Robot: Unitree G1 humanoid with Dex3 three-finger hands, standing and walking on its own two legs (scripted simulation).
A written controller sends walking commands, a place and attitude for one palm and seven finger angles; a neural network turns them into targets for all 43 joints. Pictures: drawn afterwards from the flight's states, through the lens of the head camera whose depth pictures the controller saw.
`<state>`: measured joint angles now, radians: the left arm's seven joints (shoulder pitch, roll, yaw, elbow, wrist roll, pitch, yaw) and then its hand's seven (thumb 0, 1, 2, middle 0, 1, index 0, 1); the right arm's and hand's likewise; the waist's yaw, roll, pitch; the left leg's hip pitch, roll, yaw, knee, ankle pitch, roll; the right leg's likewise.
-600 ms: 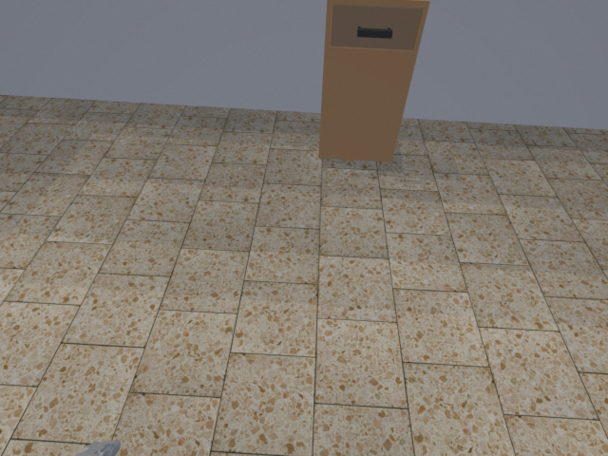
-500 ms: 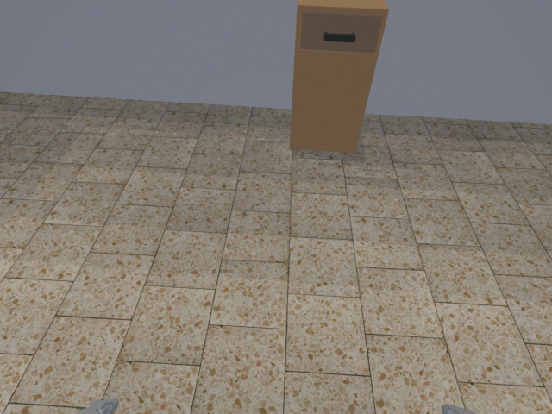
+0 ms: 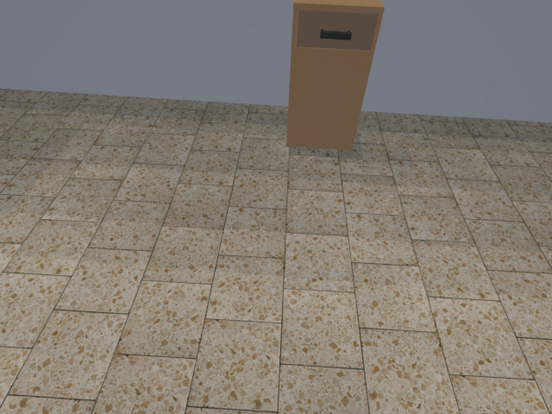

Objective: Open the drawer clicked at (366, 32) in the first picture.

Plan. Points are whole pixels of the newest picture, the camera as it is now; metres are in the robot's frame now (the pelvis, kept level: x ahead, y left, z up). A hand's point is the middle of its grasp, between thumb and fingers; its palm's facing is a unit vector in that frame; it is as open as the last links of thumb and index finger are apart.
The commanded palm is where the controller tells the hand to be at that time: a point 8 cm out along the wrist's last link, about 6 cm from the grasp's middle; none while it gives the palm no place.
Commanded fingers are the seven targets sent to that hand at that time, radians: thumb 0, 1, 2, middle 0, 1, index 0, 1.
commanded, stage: stand and wait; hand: left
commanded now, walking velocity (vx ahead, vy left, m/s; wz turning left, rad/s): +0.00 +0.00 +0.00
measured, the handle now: (335, 33) +1.69 -0.17 -0.10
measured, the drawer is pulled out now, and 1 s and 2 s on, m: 0.00 0.00 0.00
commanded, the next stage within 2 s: look at it before walking up in 0.30 s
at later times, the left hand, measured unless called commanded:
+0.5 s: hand out of the picture +0.06 +0.24 -0.15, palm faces -0.03 -0.94 -0.33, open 7.4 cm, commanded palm none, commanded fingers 0.00 0.90 0.90 -0.20 -0.30 -0.20 -0.30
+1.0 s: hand out of the picture +0.06 +0.25 -0.16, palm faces -0.03 -0.94 -0.34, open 7.4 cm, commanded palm none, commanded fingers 0.00 0.90 0.90 -0.20 -0.30 -0.20 -0.30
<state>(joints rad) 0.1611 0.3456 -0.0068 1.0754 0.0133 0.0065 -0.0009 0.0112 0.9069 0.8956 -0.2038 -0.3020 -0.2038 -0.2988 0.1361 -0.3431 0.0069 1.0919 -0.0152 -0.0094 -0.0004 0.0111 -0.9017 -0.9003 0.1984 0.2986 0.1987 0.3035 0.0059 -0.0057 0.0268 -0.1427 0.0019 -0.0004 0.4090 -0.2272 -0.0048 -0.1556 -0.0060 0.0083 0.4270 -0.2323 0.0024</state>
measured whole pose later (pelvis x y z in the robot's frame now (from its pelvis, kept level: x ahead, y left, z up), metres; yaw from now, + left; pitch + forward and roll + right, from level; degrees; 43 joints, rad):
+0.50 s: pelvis -0.01 +0.00 +0.00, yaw +0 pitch -2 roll +0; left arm 0.14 0.34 -0.01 1.08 0.02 0.00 0.00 0.01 0.91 0.90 -0.20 -0.30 -0.20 -0.30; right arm 0.14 -0.33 0.01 1.12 -0.01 -0.01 0.01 0.01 -0.90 -0.90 0.20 0.30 0.20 0.30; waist 0.00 0.00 0.02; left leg -0.15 0.01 0.00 0.39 -0.20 -0.01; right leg -0.17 0.00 0.01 0.40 -0.20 0.00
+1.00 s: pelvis +0.00 +0.00 +0.00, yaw +0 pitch -2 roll +0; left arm 0.14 0.34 -0.01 1.09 0.02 0.00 0.00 0.01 0.91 0.90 -0.20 -0.30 -0.20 -0.30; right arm 0.12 -0.34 0.01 1.11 -0.01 -0.02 0.00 0.01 -0.90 -0.90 0.20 0.30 0.20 0.30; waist 0.01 0.00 0.03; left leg -0.14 0.01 0.00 0.37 -0.20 -0.01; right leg -0.15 0.00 0.01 0.39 -0.21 0.00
